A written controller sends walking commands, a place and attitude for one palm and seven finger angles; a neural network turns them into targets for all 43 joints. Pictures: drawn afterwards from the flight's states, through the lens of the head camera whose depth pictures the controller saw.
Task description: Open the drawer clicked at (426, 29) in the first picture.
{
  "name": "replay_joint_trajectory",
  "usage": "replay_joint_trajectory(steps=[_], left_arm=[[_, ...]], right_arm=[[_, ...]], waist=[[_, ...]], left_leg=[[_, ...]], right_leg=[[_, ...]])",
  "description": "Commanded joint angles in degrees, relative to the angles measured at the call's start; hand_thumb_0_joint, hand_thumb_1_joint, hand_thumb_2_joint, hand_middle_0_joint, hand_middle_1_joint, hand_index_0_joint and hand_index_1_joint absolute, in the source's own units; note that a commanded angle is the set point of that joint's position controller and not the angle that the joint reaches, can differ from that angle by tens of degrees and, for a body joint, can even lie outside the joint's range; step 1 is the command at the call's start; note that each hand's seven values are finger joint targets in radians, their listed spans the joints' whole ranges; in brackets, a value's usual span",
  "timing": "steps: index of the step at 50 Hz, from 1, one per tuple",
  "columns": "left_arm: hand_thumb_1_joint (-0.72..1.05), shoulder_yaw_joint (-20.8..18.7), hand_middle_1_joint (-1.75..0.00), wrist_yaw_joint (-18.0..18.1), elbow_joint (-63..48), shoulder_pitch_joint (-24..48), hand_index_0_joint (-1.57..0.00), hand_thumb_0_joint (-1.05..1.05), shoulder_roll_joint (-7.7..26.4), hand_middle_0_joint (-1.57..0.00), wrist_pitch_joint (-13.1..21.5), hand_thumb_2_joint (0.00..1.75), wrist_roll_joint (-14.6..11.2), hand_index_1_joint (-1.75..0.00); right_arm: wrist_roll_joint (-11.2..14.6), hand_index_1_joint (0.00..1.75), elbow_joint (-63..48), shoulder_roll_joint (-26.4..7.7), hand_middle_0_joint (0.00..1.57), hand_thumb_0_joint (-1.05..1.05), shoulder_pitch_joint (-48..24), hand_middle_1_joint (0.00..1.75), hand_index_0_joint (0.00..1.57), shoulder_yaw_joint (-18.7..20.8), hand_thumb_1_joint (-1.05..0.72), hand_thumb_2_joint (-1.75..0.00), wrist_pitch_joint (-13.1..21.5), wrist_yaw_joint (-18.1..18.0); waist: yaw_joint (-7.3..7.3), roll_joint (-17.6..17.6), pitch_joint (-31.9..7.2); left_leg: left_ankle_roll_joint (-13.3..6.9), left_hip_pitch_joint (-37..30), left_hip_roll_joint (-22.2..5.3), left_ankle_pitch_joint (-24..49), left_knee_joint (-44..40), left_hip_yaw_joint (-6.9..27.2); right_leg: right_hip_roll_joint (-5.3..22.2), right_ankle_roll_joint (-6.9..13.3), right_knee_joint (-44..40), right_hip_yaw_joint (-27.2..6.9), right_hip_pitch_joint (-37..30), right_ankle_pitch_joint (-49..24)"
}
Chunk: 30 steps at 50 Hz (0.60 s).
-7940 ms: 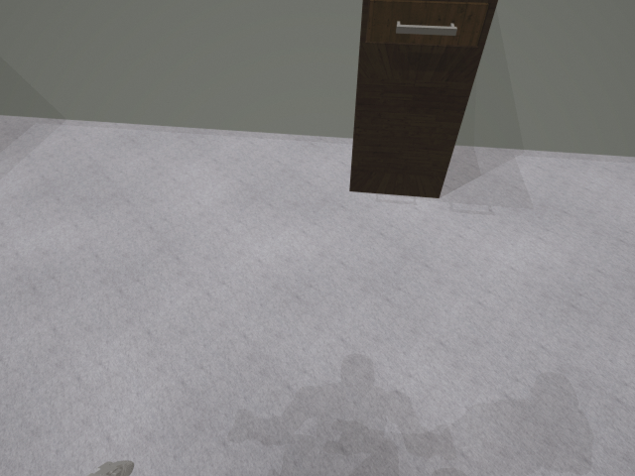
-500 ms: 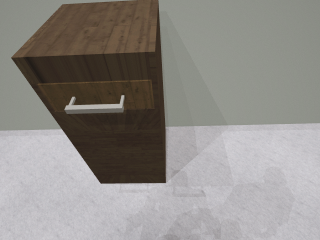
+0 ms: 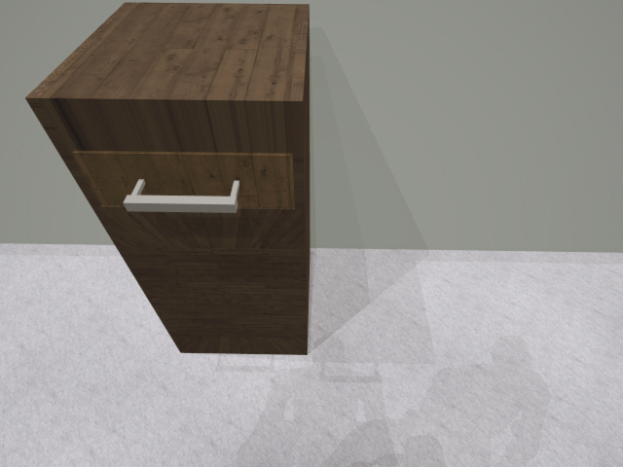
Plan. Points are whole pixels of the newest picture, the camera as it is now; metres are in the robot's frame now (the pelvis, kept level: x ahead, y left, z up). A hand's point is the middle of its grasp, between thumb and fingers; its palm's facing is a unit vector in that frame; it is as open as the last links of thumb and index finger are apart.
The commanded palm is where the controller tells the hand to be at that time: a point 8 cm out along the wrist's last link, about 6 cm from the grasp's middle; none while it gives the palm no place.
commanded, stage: look again from close up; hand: left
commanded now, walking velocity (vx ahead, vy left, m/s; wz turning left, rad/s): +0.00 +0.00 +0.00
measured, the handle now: (184, 195) +0.56 +0.27 +0.00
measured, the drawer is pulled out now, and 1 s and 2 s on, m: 0.00 0.00 0.00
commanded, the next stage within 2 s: raise the hand with hooked fingers in 0.50 s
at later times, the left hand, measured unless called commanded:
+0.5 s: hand out of the picture +0.01 +0.22 -0.17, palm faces +0.02 -0.98 -0.21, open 7.3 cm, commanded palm none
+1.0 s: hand (152, 423) +0.19 +0.22 -0.05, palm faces -0.06 -0.17 -0.98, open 8.4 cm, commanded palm +0.16 +0.26 -0.01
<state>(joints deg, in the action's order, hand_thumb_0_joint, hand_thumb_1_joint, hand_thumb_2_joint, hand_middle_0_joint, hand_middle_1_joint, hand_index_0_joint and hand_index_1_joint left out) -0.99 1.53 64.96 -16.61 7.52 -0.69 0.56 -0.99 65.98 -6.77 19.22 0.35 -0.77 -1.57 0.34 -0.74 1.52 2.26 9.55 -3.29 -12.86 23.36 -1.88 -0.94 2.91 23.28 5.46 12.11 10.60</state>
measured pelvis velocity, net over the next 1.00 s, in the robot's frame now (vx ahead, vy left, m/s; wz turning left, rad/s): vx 0.00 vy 0.02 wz -0.08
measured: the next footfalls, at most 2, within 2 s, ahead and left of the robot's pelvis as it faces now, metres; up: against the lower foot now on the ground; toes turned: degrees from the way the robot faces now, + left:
none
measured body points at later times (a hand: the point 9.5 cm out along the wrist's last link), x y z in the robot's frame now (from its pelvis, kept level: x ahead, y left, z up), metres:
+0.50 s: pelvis +0.01 +0.05 +0.00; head +0.01 +0.04 +0.45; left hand +0.01 +0.27 -0.16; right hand +0.00 -0.16 -0.17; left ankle -0.01 +0.14 -0.74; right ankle +0.02 -0.08 -0.74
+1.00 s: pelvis +0.00 +0.02 -0.04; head +0.03 +0.00 +0.41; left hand +0.18 +0.23 +0.00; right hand +0.25 -0.23 -0.09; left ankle -0.01 +0.14 -0.74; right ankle +0.03 -0.08 -0.74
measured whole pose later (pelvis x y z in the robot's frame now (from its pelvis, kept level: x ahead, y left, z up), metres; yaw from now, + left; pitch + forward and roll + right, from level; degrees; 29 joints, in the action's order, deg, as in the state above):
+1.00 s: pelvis +0.00 +0.02 -0.04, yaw -4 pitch +8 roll +3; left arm 4.4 24.8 -0.9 -28.3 16.5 3.2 61.8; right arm -3.2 28.0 -16.2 2.8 3.3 -1.1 3.3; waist -4.8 1.0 -5.9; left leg 0.2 27.8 -1.5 -22.9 42.5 -7.6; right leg 1.0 1.5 46.9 -1.4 35.0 20.5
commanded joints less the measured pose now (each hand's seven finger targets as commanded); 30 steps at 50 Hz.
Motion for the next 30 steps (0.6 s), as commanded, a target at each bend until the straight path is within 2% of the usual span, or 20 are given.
replay_joint_trajectory(steps=[1,2,3,4,6,7,8,10,12,13,14,18,19,21,23,26,29,30], left_arm=[[0.9,-0.75,-0.3,2.27,-2.91,-5.75,-0.2,0.0,10.18,-0.2,3.79,0.9,0.6,-0.3],[0.9,-0.71,-0.3,1.87,-3.88,-3.07,-0.2,0.0,9.56,-0.2,3.92,0.9,0.6,-0.3],[0.9,-0.77,-0.3,1.46,-4.54,-1.13,-0.2,0.0,9.46,-0.2,3.67,0.9,0.36,-0.3],[0.9,-0.69,-0.3,1.29,-4.59,-1.1,-0.2,0.0,8.01,-0.2,3.62,0.9,0.3,-0.3],[0.9,-0.18,-0.3,1.0,-4.44,-1.61,-0.2,0.0,5.98,-0.2,3.02,0.9,0.19,-0.3],[0.9,0.12,-0.3,0.84,-4.14,-2.38,-0.2,0.0,5.49,-0.2,2.81,0.9,0.09,-0.3],[0.9,0.22,-0.3,0.72,-3.92,-2.84,-0.2,0.0,5.07,-0.2,2.67,0.9,0.13,-0.3],[0.9,0.51,-0.3,0.56,-3.43,-4.18,-0.2,0.0,4.56,-0.2,2.54,0.9,0.0,-0.3],[0.9,0.68,-0.3,0.53,-3.12,-4.64,-0.2,0.0,4.23,-0.2,2.42,0.9,0.0,-0.3],[0.9,0.76,-0.3,0.52,-3.08,-4.46,-0.2,0.0,4.32,-0.2,2.3,0.9,0.06,-0.3],[0.9,0.77,-0.3,0.52,-3.18,-4.67,-0.2,0.0,4.44,-0.2,2.26,0.9,0.02,-0.3],[0.9,0.79,-0.3,0.57,-3.23,-4.46,-0.2,0.0,4.47,-0.2,2.03,0.9,0.1,-0.3],[0.9,0.83,-0.3,0.55,-3.33,-4.63,-0.2,0.0,4.45,-0.2,2.02,0.9,0.12,-0.3],[0.9,0.8,-0.3,0.56,-3.34,-4.59,-0.2,0.0,4.85,-0.2,2.12,0.9,0.09,-0.3],[0.9,0.72,-0.3,0.6,-3.31,-4.34,-0.2,0.0,4.88,-0.2,2.07,0.9,0.11,-0.3],[0.9,0.69,-0.3,0.59,-3.08,-4.49,-0.2,0.0,5.15,-0.2,2.16,0.9,0.06,-0.3],[0.9,0.62,-0.3,0.62,-2.93,-4.49,-0.2,0.0,4.99,-0.2,2.17,0.9,0.03,-0.3],[0.9,0.7,-0.3,2.92,-0.79,-7.41,-0.2,0.0,7.72,-0.2,2.6,0.9,0.54,-0.3]], right_arm=[[0.41,0.3,-6.4,-3.29,0.2,0.0,1.86,0.3,0.2,0.37,-0.9,-0.9,1.5,0.42],[0.44,0.3,-5.99,-3.4,0.2,0.0,3.38,0.3,0.2,0.41,-0.9,-0.9,1.53,0.55],[0.13,0.3,-6.06,-3.08,0.2,0.0,5.55,0.3,0.2,0.26,-0.9,-0.9,1.17,0.77],[-0.13,0.3,-5.87,-3.26,0.2,0.0,6.76,0.3,0.2,0.07,-0.9,-0.9,1.52,0.86],[-0.16,0.3,-6.31,-4.02,0.2,0.0,6.43,0.3,0.2,-0.06,-0.9,-0.9,1.94,0.66],[-0.13,0.3,-6.55,-4.33,0.2,0.0,5.73,0.3,0.2,-0.22,-0.9,-0.9,2.1,0.51],[-0.22,0.3,-6.63,-4.72,0.2,0.0,5.61,0.3,0.2,-0.24,-0.9,-0.9,2.43,0.41],[-0.11,0.3,-6.96,-5.71,0.2,0.0,4.85,0.3,0.2,-0.39,-0.9,-0.9,2.84,0.14],[-0.02,0.3,-6.83,-6.27,0.2,0.0,4.24,0.3,0.2,-0.39,-0.9,-0.9,2.99,-0.02],[-0.07,0.3,-6.55,-6.48,0.2,0.0,4.19,0.3,0.2,-0.4,-0.9,-0.9,3.11,-0.03],[-0.06,0.3,-6.41,-6.62,0.2,0.0,4.0,0.3,0.2,-0.46,-0.9,-0.9,3.18,-0.07],[0.02,0.3,-5.29,-6.44,0.2,0.0,4.04,0.3,0.2,-0.55,-0.9,-0.9,3.05,-0.12],[0.01,0.3,-5.06,-6.78,0.2,0.0,3.73,0.3,0.2,-0.6,-0.9,-0.9,3.11,-0.06],[0.05,0.3,-4.83,-6.87,0.2,0.0,3.59,0.3,0.2,-0.68,-0.9,-0.9,3.09,-0.04],[0.09,0.3,-4.29,-6.56,0.2,0.0,3.56,0.3,0.2,-0.69,-0.9,-0.9,3.16,-0.08],[0.12,0.3,-3.75,-6.76,0.2,0.0,3.18,0.3,0.2,-0.82,-0.9,-0.9,3.22,-0.16],[0.19,0.3,-3.18,-6.68,0.2,0.0,2.83,0.3,0.2,-0.81,-0.9,-0.9,3.31,-0.28],[1.08,0.3,-7.48,-9.34,0.2,0.0,-3.32,0.3,0.2,-0.13,-0.9,-0.9,3.21,0.27]], waist=[[0.67,1.27,-3.13],[1.65,0.48,-4.61],[2.58,0.48,-4.38],[2.71,1.06,-2.66],[1.82,-0.89,2.64],[1.15,-1.61,4.04],[0.75,-3.98,5.08],[-0.26,-2.04,4.28],[-0.59,0.2,4.34],[-0.58,-1.65,4.57],[-0.75,-1.76,4.29],[-0.68,1.29,4.45],[-0.84,0.69,4.58],[-0.68,1.75,3.59],[-0.61,0.29,3.46],[-0.57,1.02,2.36],[-0.59,0.29,1.81],[-2.56,8.19,5.36]], left_leg=[[-1.53,6.25,-0.16,-9.13,11.07,1.29],[-1.8,3.85,-0.38,-8.49,10.83,0.81],[-2.67,1.36,0.17,-5.74,8.52,0.24],[-3.04,1.7,0.25,-2.69,6.46,1.2],[-3.6,5.53,-1.32,-1.9,2.4,3.34],[-4.0,7.71,-1.85,-2.22,0.43,4.57],[-4.28,9.14,-2.6,-2.13,-1.81,5.78],[-4.71,10.95,-3.27,-2.92,-4.18,6.94],[-4.79,10.69,-2.98,-3.29,-4.98,6.81],[-4.77,10.37,-3.1,-2.7,-5.77,7.0],[-4.87,9.91,-3.28,-2.22,-6.04,7.05],[-5.07,9.05,-3.17,-2.29,-6.75,6.72],[-5.05,9.03,-2.95,-2.05,-6.75,6.54],[-4.97,7.55,-2.68,0.2,-5.99,6.01],[-4.94,6.9,-2.82,1.63,-6.2,5.79],[-4.78,5.39,-2.52,4.33,-5.15,5.08],[-4.76,4.19,-2.66,6.81,-4.72,4.66],[-3.06,8.22,-3.81,11.2,5.36,2.79]], right_leg=[[15.71,0.57,-6.56,-16.24,-2.04,-8.58],[14.63,3.39,-6.88,-14.08,1.22,2.64],[12.44,3.37,-6.69,-12.29,3.89,11.48],[10.9,2.77,-5.59,-10.99,5.67,12.08],[7.9,1.32,-3.18,-8.6,7.2,13.18],[6.87,0.75,-1.99,-8.16,5.85,11.51],[6.17,0.44,-0.26,-7.32,4.56,8.62],[5.59,-0.2,1.45,-6.24,0.44,4.15],[5.82,-0.49,1.45,-6.33,-0.51,2.7],[5.87,-0.59,1.84,-6.1,-0.61,2.17],[5.81,-0.73,2.06,-6.01,-0.88,1.31],[6.16,-1.13,1.54,-5.5,-1.45,0.64],[6.33,-1.19,1.46,-5.73,-1.37,0.21],[6.53,-1.22,1.36,-5.98,-1.68,-1.05],[6.64,-1.31,1.33,-5.78,-1.85,-1.35],[6.86,-1.28,1.25,-6.14,-2.39,-3.23],[7.0,-1.35,1.33,-5.99,-2.76,-4.59],[9.35,-1.9,0.64,-7.78,-0.06,-18.81]])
